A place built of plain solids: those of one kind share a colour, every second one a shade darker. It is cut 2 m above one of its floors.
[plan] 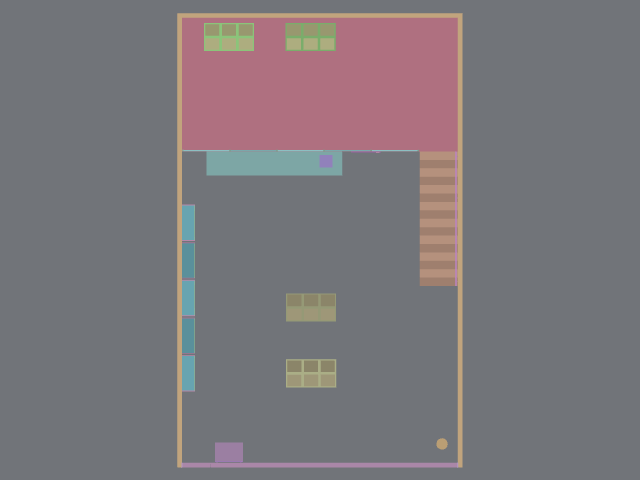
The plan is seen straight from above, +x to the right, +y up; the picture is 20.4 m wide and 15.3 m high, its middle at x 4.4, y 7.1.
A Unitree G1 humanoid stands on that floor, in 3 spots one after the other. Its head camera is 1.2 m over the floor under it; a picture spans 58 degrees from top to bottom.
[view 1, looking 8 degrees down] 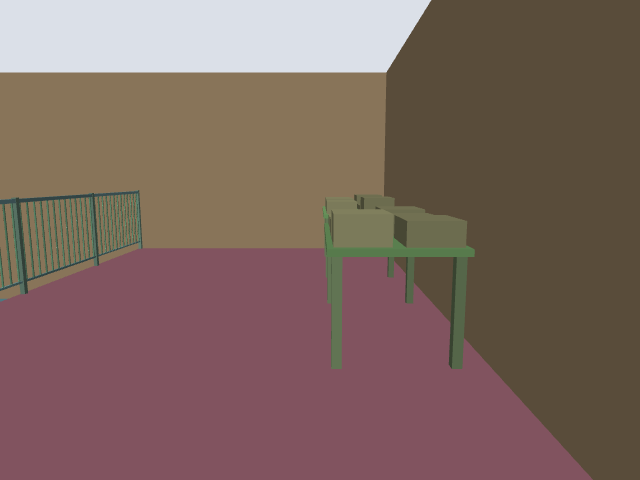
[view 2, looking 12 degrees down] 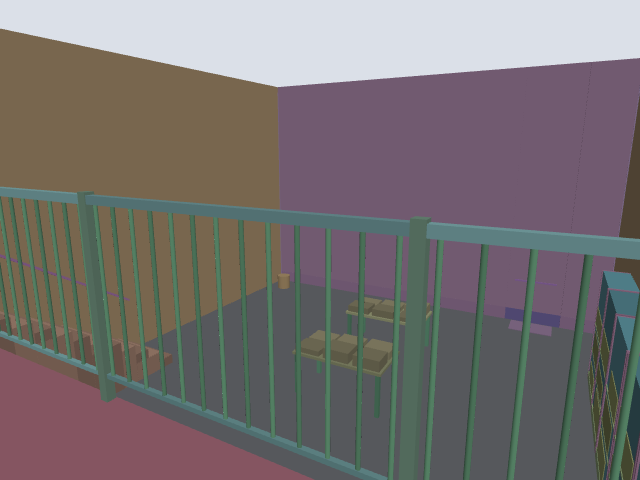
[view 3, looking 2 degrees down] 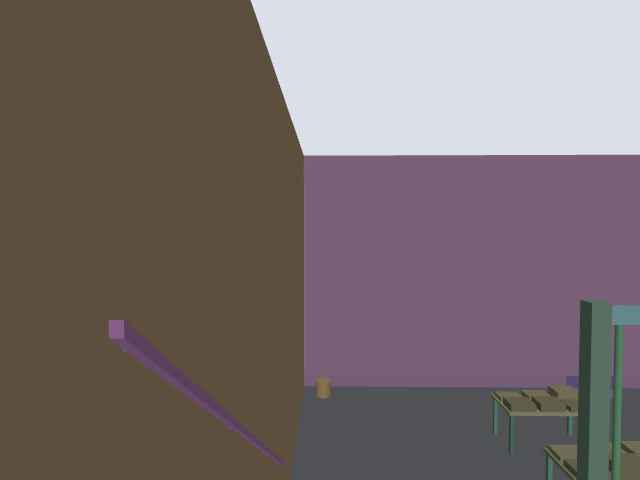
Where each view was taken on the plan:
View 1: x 7.49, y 13.08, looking -180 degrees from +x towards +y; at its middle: wall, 7.56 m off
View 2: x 1.20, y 11.12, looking -61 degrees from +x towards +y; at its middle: window_wall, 13.00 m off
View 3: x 8.19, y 11.02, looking -89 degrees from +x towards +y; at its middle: window_wall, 11.03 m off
